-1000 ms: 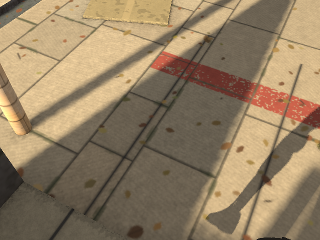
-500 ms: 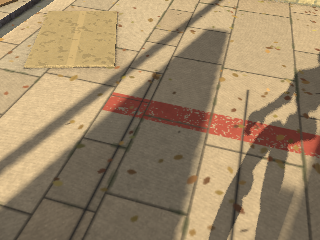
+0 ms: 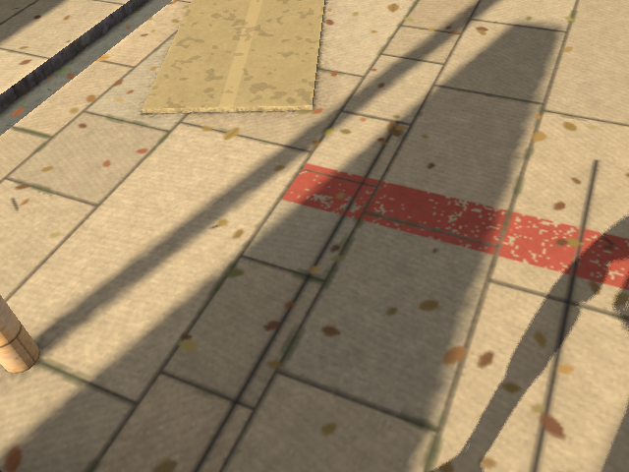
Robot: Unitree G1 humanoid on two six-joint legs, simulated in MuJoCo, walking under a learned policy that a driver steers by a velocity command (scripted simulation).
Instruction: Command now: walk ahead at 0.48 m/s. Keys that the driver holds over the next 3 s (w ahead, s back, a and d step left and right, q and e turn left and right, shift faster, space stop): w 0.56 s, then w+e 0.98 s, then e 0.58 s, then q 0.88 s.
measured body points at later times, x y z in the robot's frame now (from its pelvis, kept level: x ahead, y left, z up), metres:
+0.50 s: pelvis +0.29 +0.04 -0.04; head +0.32 +0.03 +0.41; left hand +0.44 +0.30 -0.15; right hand +0.21 -0.22 -0.18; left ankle +0.16 +0.13 -0.74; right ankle +0.46 -0.08 -0.74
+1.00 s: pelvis +0.63 +0.04 -0.17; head +0.66 +0.05 +0.28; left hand +0.59 +0.30 -0.32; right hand +0.82 -0.20 -0.26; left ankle +0.78 +0.13 -0.89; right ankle +0.49 -0.04 -0.89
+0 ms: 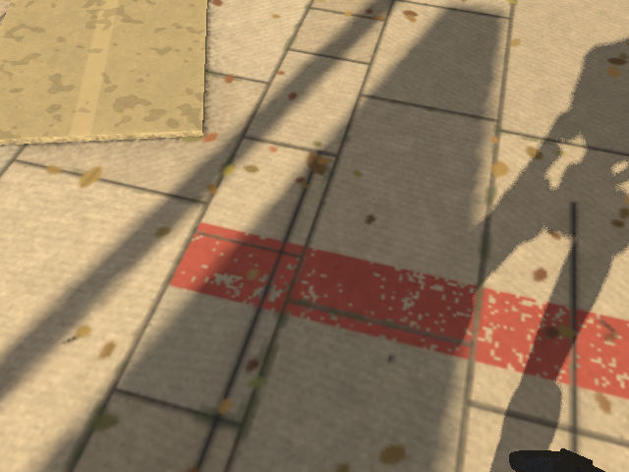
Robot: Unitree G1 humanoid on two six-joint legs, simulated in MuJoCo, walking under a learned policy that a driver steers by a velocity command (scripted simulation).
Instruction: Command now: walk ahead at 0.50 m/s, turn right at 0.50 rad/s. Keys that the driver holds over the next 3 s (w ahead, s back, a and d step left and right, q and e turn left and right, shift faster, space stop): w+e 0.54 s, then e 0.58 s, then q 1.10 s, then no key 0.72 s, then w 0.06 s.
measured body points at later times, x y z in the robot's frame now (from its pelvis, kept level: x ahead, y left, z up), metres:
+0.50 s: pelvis +0.24 -0.01 +0.01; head +0.28 -0.03 +0.45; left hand +0.52 +0.13 -0.10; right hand +0.12 -0.23 -0.14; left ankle +0.14 +0.11 -0.73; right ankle +0.35 -0.14 -0.70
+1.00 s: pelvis +0.41 -0.09 +0.01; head +0.44 -0.12 +0.46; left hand +0.60 +0.13 -0.11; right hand +0.40 -0.39 -0.11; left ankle +0.57 -0.02 -0.68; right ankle +0.35 -0.13 -0.73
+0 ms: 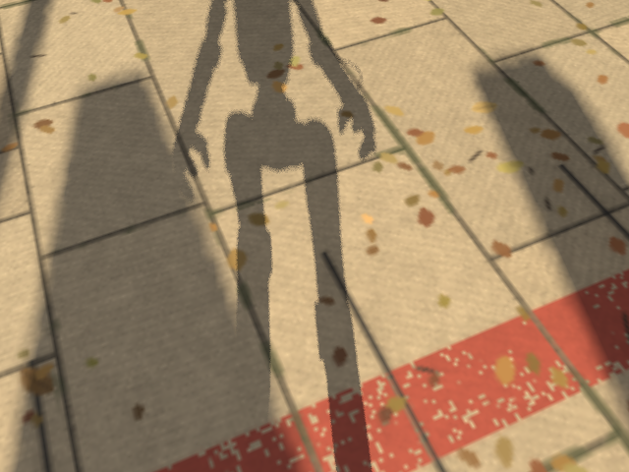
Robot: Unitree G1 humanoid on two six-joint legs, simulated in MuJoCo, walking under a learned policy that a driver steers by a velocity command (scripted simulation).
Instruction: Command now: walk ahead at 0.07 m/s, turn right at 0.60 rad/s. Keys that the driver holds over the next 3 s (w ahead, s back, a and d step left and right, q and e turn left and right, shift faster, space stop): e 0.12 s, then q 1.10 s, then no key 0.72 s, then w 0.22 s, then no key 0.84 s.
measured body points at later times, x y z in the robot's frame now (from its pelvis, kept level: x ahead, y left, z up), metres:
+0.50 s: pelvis +0.03 +0.04 +0.00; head +0.07 +0.04 +0.45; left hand +0.17 +0.30 -0.12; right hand +0.09 -0.24 -0.12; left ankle +0.09 +0.13 -0.74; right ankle +0.00 -0.08 -0.72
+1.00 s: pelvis +0.00 +0.05 -0.01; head +0.03 +0.07 +0.44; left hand +0.01 +0.34 -0.14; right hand +0.22 -0.17 -0.11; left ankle -0.04 +0.13 -0.75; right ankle +0.01 -0.07 -0.74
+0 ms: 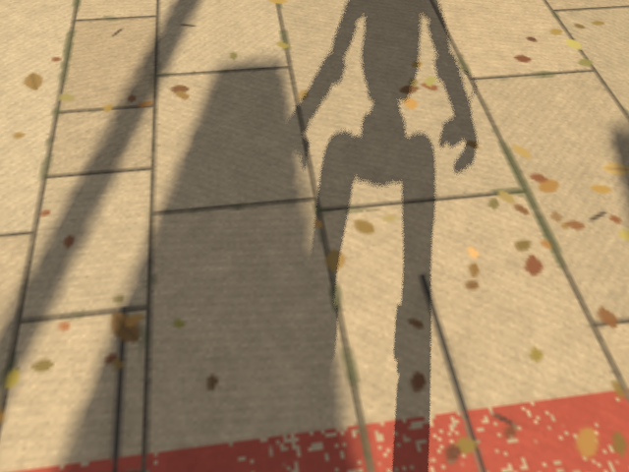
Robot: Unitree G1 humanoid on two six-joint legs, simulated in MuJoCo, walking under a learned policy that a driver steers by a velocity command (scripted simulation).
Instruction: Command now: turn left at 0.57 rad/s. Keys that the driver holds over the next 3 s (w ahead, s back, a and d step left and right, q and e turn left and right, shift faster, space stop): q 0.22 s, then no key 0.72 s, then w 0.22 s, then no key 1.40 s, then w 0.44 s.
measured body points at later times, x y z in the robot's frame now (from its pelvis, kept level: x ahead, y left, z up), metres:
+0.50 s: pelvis +0.01 +0.00 +0.01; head +0.03 +0.00 +0.46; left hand +0.08 +0.30 -0.10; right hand +0.16 -0.25 -0.11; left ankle -0.02 +0.09 -0.73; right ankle +0.03 -0.10 -0.72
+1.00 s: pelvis +0.01 +0.00 +0.01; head +0.01 +0.00 +0.46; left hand +0.03 +0.28 -0.12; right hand +0.13 -0.25 -0.13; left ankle -0.04 +0.11 -0.73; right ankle +0.04 -0.10 -0.73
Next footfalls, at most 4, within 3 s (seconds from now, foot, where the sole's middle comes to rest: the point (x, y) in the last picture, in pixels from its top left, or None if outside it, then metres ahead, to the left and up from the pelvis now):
0.52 right None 0.10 -0.08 -0.77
1.56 left None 0.19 0.13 -0.77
2.90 left None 0.28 0.18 -0.77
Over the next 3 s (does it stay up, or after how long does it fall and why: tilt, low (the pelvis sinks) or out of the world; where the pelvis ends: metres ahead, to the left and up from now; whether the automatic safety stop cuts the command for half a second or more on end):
stays up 0.24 0.09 0.00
